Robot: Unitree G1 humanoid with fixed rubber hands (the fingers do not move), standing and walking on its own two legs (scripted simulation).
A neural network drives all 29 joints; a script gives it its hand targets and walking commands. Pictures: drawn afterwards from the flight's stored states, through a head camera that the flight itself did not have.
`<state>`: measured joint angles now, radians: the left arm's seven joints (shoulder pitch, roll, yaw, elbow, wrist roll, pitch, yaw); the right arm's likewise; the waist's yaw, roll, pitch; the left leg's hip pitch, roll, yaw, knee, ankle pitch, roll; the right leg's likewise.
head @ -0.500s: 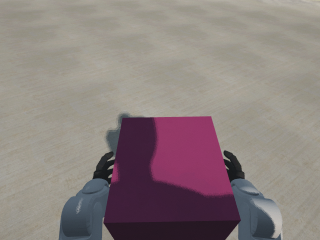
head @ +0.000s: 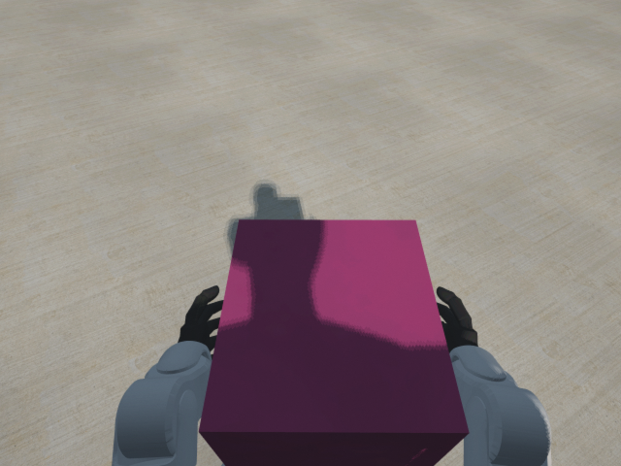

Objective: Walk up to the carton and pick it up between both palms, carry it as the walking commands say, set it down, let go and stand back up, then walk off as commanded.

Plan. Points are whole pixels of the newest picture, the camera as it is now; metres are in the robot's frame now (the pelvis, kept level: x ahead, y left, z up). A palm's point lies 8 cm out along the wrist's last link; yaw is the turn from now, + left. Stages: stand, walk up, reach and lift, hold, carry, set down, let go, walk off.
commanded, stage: carry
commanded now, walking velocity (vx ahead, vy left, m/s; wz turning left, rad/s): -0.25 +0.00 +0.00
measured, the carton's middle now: (325, 368) +0.26 +0.00 +0.02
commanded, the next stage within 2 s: none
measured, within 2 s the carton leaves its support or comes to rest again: neither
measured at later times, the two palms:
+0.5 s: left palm (196, 437) +0.16 +0.12 +0.09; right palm (513, 437) +0.17 -0.17 +0.09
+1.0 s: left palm out of the picture +0.02 +0.11 +0.07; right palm out of the picture +0.03 -0.18 +0.08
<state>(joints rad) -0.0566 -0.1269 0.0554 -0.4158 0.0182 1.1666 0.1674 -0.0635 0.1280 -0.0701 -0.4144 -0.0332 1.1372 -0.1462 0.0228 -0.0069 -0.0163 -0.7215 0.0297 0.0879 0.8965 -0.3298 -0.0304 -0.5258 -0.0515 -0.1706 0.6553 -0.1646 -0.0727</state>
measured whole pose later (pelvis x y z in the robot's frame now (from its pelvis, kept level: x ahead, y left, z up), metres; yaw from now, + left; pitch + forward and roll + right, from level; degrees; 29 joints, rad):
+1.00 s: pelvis -0.22 -0.04 +0.01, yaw +0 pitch +5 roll +0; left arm -0.01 -0.13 0.05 -0.48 0.02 1.17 0.17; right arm -0.05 0.13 -0.05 -0.44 -0.02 1.13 -0.15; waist 0.01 -0.01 -0.02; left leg -0.60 0.02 0.02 0.90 -0.39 -0.03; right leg -0.47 -0.04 -0.09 0.60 -0.21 -0.01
